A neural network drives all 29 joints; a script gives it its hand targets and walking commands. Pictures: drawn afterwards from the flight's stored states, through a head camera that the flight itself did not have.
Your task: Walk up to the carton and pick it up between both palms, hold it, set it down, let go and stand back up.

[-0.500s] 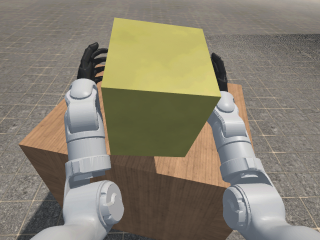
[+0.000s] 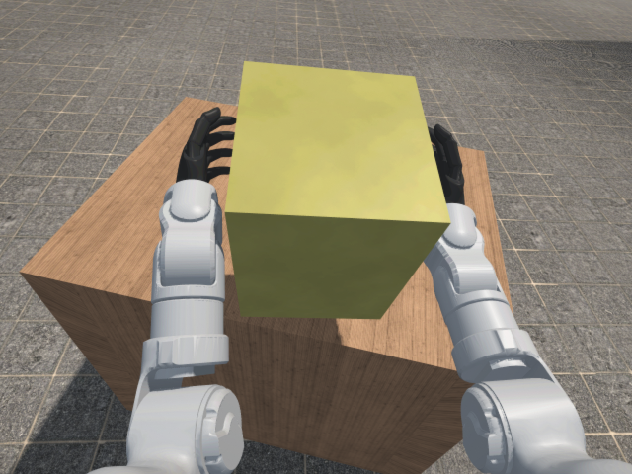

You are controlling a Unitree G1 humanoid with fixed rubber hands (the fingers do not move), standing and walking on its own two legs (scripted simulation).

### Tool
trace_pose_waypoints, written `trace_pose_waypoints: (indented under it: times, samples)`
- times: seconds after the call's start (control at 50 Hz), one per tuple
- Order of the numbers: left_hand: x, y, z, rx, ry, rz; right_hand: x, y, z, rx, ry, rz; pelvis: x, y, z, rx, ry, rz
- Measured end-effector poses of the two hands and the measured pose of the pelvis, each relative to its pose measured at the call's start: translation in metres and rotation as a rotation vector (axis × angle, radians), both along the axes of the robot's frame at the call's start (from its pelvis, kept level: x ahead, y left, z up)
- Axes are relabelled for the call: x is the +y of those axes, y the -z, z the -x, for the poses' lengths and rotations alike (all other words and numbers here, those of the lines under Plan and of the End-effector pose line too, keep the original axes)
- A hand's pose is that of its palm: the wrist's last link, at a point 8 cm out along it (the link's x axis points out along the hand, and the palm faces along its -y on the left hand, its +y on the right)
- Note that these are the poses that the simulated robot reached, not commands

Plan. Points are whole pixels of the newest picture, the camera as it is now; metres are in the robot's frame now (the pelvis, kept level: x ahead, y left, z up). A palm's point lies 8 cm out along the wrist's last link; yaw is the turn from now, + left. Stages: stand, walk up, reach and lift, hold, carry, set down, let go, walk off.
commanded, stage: set down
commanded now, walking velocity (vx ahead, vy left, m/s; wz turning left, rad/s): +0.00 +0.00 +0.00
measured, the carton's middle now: (320, 206) +0.40 -0.01 +0.14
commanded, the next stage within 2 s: none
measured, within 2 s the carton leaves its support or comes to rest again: neither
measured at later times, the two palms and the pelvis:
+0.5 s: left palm (211, 185) +0.41 +0.13 +0.17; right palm (441, 201) +0.39 -0.16 +0.16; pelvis +0.00 -0.01 +0.00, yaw +0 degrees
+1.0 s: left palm (206, 190) +0.43 +0.14 +0.14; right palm (425, 198) +0.42 -0.15 +0.14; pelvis +0.01 +0.00 +0.00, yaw -2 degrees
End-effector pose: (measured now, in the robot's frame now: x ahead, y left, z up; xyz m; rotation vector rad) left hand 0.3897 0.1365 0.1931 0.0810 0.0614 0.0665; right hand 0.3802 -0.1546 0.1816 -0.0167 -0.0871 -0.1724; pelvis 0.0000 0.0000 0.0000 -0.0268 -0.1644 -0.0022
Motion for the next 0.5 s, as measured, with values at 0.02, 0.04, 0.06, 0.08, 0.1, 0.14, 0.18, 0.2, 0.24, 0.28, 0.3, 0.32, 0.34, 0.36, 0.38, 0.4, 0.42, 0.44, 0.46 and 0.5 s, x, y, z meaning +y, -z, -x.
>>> trace_pose_waypoints:
  times: [0.02, 0.04, 0.06, 0.08, 0.1, 0.14, 0.18, 0.2, 0.24, 0.28, 0.3, 0.32, 0.34, 0.36, 0.38, 0.4, 0.42, 0.44, 0.46, 0.5]
  samples:
    - [0.001, 0.001, 0.0, 0.008, -0.003, 0.0, 0.001, 0.001, -0.001, 0.006, -0.004, -0.002, 0.0, 0.0, 0.0, -0.001, 0.0, -0.001]
    - [0.003, 0.002, 0.0, 0.013, -0.006, 0.0, 0.003, 0.002, -0.002, 0.011, -0.007, -0.004, -0.001, 0.0, 0.0, -0.001, -0.001, -0.001]
    - [0.004, 0.003, 0.001, 0.016, -0.009, 0.001, 0.004, 0.003, -0.002, 0.013, -0.011, -0.008, -0.001, 0.0, 0.001, 0.0, -0.002, -0.002]
    - [0.005, 0.004, 0.001, 0.017, -0.013, 0.003, 0.005, 0.004, -0.003, 0.014, -0.013, -0.011, -0.001, 0.0, 0.001, 0.002, -0.003, -0.002]
    - [0.007, 0.004, 0.001, 0.018, -0.015, 0.005, 0.007, 0.005, -0.003, 0.014, -0.015, -0.014, -0.002, 0.0, 0.001, 0.004, -0.005, -0.002]
    - [0.009, 0.006, 0.0, 0.02, -0.018, 0.006, 0.009, 0.006, -0.005, 0.016, -0.018, -0.015, -0.003, 0.0, 0.002, 0.007, -0.011, -0.003]
    - [0.01, 0.008, -0.001, 0.026, -0.017, 0.005, 0.01, 0.008, -0.006, 0.021, -0.018, -0.015, -0.004, -0.001, 0.002, 0.01, -0.015, -0.004]
    - [0.01, 0.009, -0.002, 0.031, -0.015, 0.005, 0.01, 0.01, -0.007, 0.027, -0.017, -0.016, -0.004, -0.001, 0.002, 0.011, -0.016, -0.004]
    - [0.009, 0.013, -0.005, 0.044, -0.011, 0.005, 0.009, 0.013, -0.008, 0.039, -0.013, -0.02, -0.005, -0.001, 0.003, 0.016, -0.017, -0.006]
    - [0.007, 0.016, -0.008, 0.054, -0.004, 0.007, 0.007, 0.016, -0.009, 0.048, -0.007, -0.023, -0.006, -0.001, 0.003, 0.023, -0.017, -0.007]
    - [0.006, 0.018, -0.009, 0.057, 0.0, 0.008, 0.006, 0.018, -0.009, 0.051, -0.003, -0.024, -0.006, -0.001, 0.003, 0.027, -0.016, -0.007]
    - [0.004, 0.019, -0.011, 0.058, 0.003, 0.008, 0.004, 0.019, -0.009, 0.052, 0.001, -0.026, -0.007, -0.001, 0.003, 0.03, -0.015, -0.007]
    - [0.003, 0.02, -0.012, 0.059, 0.007, 0.007, 0.003, 0.02, -0.01, 0.053, 0.005, -0.027, -0.007, -0.001, 0.002, 0.034, -0.014, -0.007]
    - [0.001, 0.021, -0.013, 0.06, 0.011, 0.007, 0.001, 0.02, -0.01, 0.053, 0.009, -0.028, -0.007, -0.001, 0.002, 0.037, -0.012, -0.007]
    - [-0.001, 0.022, -0.015, 0.06, 0.014, 0.008, -0.001, 0.021, -0.01, 0.053, 0.013, -0.029, -0.007, -0.001, 0.002, 0.039, -0.009, -0.007]
    - [-0.003, 0.023, -0.016, 0.062, 0.018, 0.01, -0.003, 0.022, -0.011, 0.054, 0.017, -0.031, -0.008, -0.001, 0.002, 0.042, -0.007, -0.007]
    - [-0.005, 0.024, -0.018, 0.064, 0.021, 0.011, -0.004, 0.022, -0.011, 0.056, 0.02, -0.032, -0.008, -0.002, 0.002, 0.044, -0.005, -0.007]
    - [-0.006, 0.025, -0.019, 0.068, 0.024, 0.013, -0.006, 0.022, -0.011, 0.059, 0.023, -0.032, -0.008, -0.002, 0.002, 0.047, -0.002, -0.007]
    - [-0.008, 0.026, -0.021, 0.072, 0.027, 0.014, -0.007, 0.023, -0.012, 0.063, 0.026, -0.032, -0.008, -0.002, 0.002, 0.049, 0.0, -0.008]
    - [-0.01, 0.028, -0.023, 0.081, 0.031, 0.016, -0.009, 0.024, -0.014, 0.071, 0.029, -0.033, -0.009, -0.002, 0.001, 0.054, 0.006, -0.009]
